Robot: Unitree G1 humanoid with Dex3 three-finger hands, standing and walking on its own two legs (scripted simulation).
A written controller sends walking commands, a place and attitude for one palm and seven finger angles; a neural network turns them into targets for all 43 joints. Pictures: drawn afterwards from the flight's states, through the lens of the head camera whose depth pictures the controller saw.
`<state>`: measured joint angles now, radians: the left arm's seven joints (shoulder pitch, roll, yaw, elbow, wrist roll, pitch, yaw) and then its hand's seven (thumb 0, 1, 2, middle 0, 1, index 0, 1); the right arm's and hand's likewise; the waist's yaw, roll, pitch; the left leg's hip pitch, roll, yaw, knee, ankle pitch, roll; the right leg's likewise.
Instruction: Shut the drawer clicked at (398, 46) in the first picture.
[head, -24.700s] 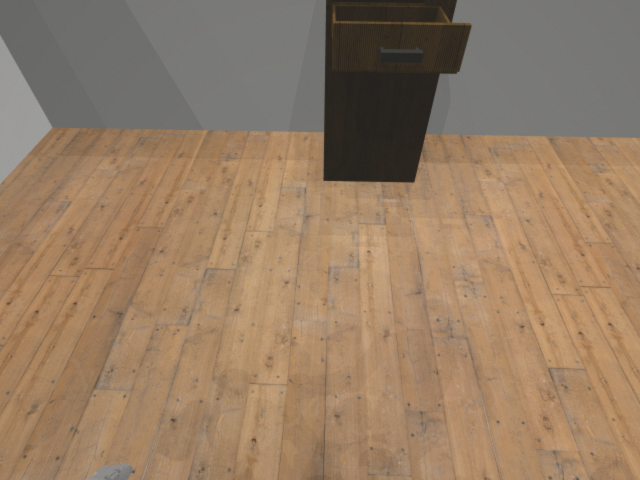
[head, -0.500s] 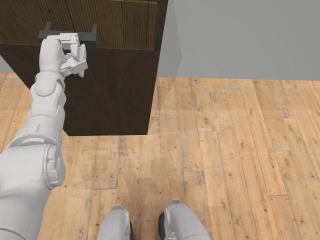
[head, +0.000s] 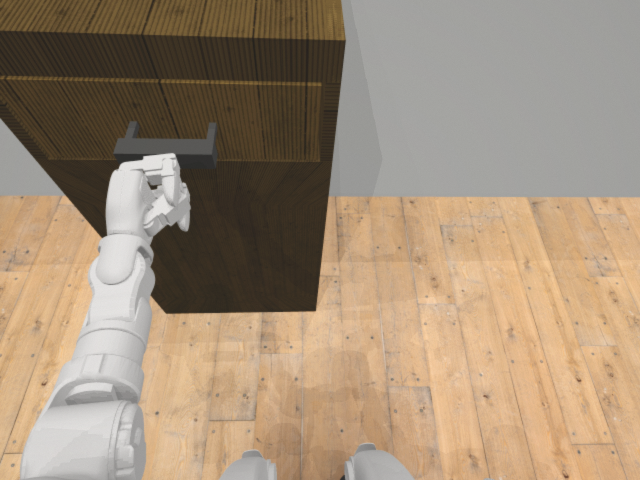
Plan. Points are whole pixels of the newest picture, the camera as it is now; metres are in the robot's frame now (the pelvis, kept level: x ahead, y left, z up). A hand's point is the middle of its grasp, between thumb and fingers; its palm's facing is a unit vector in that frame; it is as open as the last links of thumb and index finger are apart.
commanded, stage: draw the hand back to the body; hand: left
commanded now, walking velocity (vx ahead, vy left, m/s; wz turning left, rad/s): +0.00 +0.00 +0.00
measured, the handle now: (170, 141) +0.55 +0.19 +0.06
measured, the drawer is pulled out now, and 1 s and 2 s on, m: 0.00 0.00 0.00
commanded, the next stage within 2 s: step back with the hand held close in 1.28 s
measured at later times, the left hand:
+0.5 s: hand (113, 274) +0.31 +0.18 +0.14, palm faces +0.09 -0.98 -0.17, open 3.3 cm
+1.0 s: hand out of the picture +0.21 +0.22 +0.21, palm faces +0.37 -0.86 -0.36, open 3.3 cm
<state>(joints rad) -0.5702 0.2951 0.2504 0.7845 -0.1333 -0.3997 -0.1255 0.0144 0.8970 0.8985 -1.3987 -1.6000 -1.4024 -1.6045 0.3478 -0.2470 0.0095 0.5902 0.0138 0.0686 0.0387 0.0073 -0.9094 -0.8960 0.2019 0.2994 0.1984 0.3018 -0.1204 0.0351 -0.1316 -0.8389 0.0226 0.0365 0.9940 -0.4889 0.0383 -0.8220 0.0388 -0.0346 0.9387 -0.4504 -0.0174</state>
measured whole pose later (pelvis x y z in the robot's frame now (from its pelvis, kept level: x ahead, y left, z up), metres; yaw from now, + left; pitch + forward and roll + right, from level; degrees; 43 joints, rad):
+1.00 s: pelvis +0.02 -0.02 +0.06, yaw +2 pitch -4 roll +0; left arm 0.44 0.32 0.22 -0.35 -0.08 -0.08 0.10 0.01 0.90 0.90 -1.40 -1.60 -1.41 -1.60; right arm 0.19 -0.23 0.03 0.61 0.01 -0.06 -0.05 0.01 -0.91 -0.90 0.20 0.30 0.20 0.30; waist 0.04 0.08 0.00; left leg -0.09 -0.01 0.02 0.43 -0.28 0.02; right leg -0.08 0.03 -0.04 0.42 -0.27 -0.03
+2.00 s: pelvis -0.05 +0.01 +0.05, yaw +1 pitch +0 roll -1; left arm 0.62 0.39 0.38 -0.57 -0.03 -0.21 0.13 0.01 0.89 0.90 -1.40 -1.60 -1.41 -1.60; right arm 0.20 -0.21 0.00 0.54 0.01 -0.04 -0.06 0.01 -0.91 -0.90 0.20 0.30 0.20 0.30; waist 0.00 0.01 0.03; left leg -0.33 -0.03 0.05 0.55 -0.24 0.06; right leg -0.32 0.00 -0.01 0.53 -0.21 0.01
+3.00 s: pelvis -0.19 +0.02 +0.05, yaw -3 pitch +2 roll -5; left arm 0.55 0.45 0.36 -0.64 -0.06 -0.32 0.10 0.01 0.89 0.90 -1.41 -1.60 -1.41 -1.60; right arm 0.13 -0.15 0.02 0.64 -0.03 -0.11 -0.05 0.01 -0.90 -0.90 0.21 0.30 0.20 0.30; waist -0.01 -0.01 0.02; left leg -0.54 0.06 0.05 0.48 -0.05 0.01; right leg -0.12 0.03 0.02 0.44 -0.35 0.04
